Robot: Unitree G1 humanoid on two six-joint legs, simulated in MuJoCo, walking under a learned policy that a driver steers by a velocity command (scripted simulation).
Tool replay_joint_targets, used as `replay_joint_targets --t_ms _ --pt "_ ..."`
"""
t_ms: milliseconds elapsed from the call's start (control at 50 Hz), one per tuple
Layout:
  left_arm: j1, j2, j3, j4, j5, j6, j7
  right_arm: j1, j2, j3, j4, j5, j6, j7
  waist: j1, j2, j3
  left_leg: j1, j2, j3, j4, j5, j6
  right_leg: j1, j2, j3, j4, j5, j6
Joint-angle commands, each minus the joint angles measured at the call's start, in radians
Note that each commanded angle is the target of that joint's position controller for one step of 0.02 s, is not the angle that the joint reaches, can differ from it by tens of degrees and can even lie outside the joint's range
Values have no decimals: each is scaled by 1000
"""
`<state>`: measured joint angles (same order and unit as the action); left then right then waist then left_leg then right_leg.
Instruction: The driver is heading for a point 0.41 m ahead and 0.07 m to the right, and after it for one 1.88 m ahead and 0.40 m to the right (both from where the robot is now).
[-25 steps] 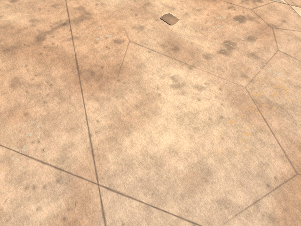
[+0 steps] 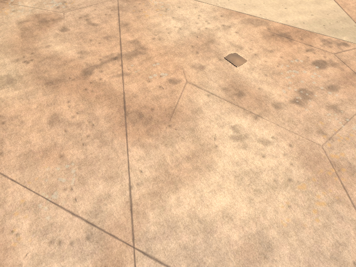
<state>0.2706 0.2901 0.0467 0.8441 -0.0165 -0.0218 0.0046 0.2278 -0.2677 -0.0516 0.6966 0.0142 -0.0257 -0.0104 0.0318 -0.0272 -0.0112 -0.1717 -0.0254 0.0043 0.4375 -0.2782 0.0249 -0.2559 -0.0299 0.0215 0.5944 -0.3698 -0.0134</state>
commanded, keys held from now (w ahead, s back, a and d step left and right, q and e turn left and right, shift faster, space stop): w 0.40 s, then e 0.60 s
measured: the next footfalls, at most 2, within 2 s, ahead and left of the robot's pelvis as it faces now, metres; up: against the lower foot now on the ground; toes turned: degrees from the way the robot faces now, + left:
right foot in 0.36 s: +0.32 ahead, -0.15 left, +0.00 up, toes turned -2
left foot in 0.86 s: +0.49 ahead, +0.05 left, +0.00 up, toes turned -16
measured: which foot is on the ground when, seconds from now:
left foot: down 0.00-0.36, up 0.38-0.84, down 0.86-1.00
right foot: up 0.00-0.34, down 0.36-0.86, up 0.88-1.00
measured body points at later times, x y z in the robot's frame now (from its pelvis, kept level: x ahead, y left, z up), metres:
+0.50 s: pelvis +0.22 -0.07 +0.00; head +0.25 -0.08 +0.44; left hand +0.36 +0.21 -0.10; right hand +0.28 -0.35 -0.13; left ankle +0.12 +0.09 -0.65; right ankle +0.28 -0.15 -0.74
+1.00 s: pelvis +0.36 -0.04 +0.00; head +0.40 -0.04 +0.45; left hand +0.55 +0.22 -0.12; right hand +0.46 -0.35 -0.08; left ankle +0.45 +0.06 -0.74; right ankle +0.28 -0.15 -0.66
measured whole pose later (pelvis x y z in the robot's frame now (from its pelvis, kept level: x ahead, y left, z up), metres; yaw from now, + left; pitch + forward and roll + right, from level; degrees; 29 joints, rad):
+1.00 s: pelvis +0.36 -0.04 +0.00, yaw -17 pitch +2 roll +0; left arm 0.20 0.35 0.08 0.74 -0.02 0.05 0.03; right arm 0.10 -0.26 -0.05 0.67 -0.02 -0.02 -0.03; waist 0.02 -0.04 0.05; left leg -0.34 0.01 0.01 0.46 -0.15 0.01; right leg -0.48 0.05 0.07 1.10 -0.50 0.07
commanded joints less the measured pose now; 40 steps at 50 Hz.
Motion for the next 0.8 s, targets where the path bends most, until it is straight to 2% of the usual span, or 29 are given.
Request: replay_joint_targets --t_ms 20,40,80,100,160,200,240,300,320,340,360,380,400,420,440,460,480,500,520,580,620,680,760,800 --pt "-204 133 27 -154 -18 -66 -15 210 -195 -59 0 -13 -28 1 -133 201 76 326 401 -565 -252 -211 272 -590 -25 8 377 -198 -11" --pt "-179 135 30 -139 -28 -70 -23 189 -160 -47 -2 -14 -39 1 -113 185 100 327 363 -510 -262 -227 251 -633 -51 25 436 -135 -26" --pt "-177 124 30 -131 -13 -77 -36 150 -144 -39 -6 -6 -46 4 -91 159 124 319 321 -404 -290 -80 217 -671 -85 23 427 4 -30" --pt "-189 109 27 -132 -6 -79 -43 137 -139 -36 -10 -8 -44 5 -85 142 122 286 295 -346 -304 16 203 -638 -88 11 394 54 -21" --pt "-229 49 2 -144 6 -81 -60 118 -154 -40 -10 -4 -40 2 -85 133 101 161 218 -177 -316 185 180 -471 -57 -42 201 223 23" --pt "-279 38 -7 -164 2 -79 -64 145 -178 -47 3 -1 -42 1 -100 140 104 86 204 -129 -318 202 167 -351 -26 -60 76 314 33" --pt "-302 58 -5 -181 -4 -74 -66 172 -197 -53 21 6 -46 1 -98 148 115 69 240 -137 -327 189 161 -289 -14 -49 17 354 21" --pt "-274 103 8 -186 -6 -73 -65 167 -209 -59 40 12 -43 0 -56 147 112 136 284 -133 -280 291 134 -241 -7 -35 -36 328 -23" --pt "-228 122 18 -177 -4 -72 -61 159 -215 -60 43 9 -39 -2 -23 148 78 155 276 -113 -207 444 118 -170 14 -52 -46 305 -43" --pt "-119 151 37 -146 -2 -69 -52 158 -207 -56 46 5 -33 -4 35 136 2 144 239 -71 -56 608 93 -22 44 -78 -51 287 -68" --pt "39 186 57 -104 -4 -64 -42 175 -178 -42 46 -5 -28 -8 105 118 -106 48 191 -31 160 620 59 207 30 -64 -28 275 -95" --pt "163 295 79 -90 20 -59 -32 277 -78 -10 12 -17 -34 -5 89 -114 -276 -273 79 7 574 267 -8 567 -238 327 -58 116 -223" --pt "200 278 68 -78 13 -62 -44 316 -36 6 22 0 -54 -5 75 -281 -384 -432 -40 -124 780 -314 -22 635 -349 749 -295 -167 -297" --pt "112 211 46 -87 6 -66 -43 205 -144 -22 10 28 -65 2 71 -191 -209 -539 19 -140 869 -274 -17 506 -328 692 -352 -163 -255" --pt "25 185 38 -103 8 -65 -42 127 -172 -27 -10 29 -72 2 44 -116 -91 -552 67 -101 852 -192 -6 364 -298 548 -339 12 -230" --pt "-40 159 31 -116 14 -62 -42 93 -166 -26 -9 6 -74 -5 13 -40 -35 -509 104 -78 806 -123 -9 235 -255 423 -325 244 -218" --pt "-77 140 26 -126 26 -62 -43 99 -159 -31 -4 -12 -68 -9 -22 -38 -17 -440 129 -76 759 -84 -15 136 -216 329 -324 451 -215" --pt "-93 128 24 -129 33 -62 -42 125 -147 -31 3 -17 -59 -9 -49 -51 -35 -367 138 -79 733 -69 -24 80 -191 275 -333 576 -219" --pt "-101 127 25 -128 32 -66 -41 143 -127 -28 9 -20 -49 -11 -65 -53 -45 -329 132 -70 706 -62 -38 46 -178 232 -341 686 -234" --pt "-97 165 40 -116 21 -68 -27 97 -107 -25 -16 -31 -26 -27 -75 -42 -37 -330 104 -58 587 0 -79 -3 -162 165 -349 837 -261" --pt "-76 179 47 -109 12 -52 -13 35 -96 -20 -37 -35 -19 -30 -60 -37 -43 -349 93 -66 487 80 -92 13 -147 156 -338 797 -247" --pt "-41 190 54 -99 -2 -24 4 -65 -89 -16 -61 -24 -16 -26 -23 -46 -44 -336 65 -82 321 185 -103 35 -127 172 -313 663 -216" --pt "-16 199 61 -96 -5 11 15 -148 -111 -22 -83 -14 -23 -14 5 -66 -39 -294 22 -94 172 155 -105 74 -131 260 -249 533 -202" --pt "-33 190 61 -108 -9 24 20 -129 -134 -33 -79 -13 -32 -8 -10 -87 -48 -240 5 -100 90 113 -89 98 -123 327 -189 483 -181"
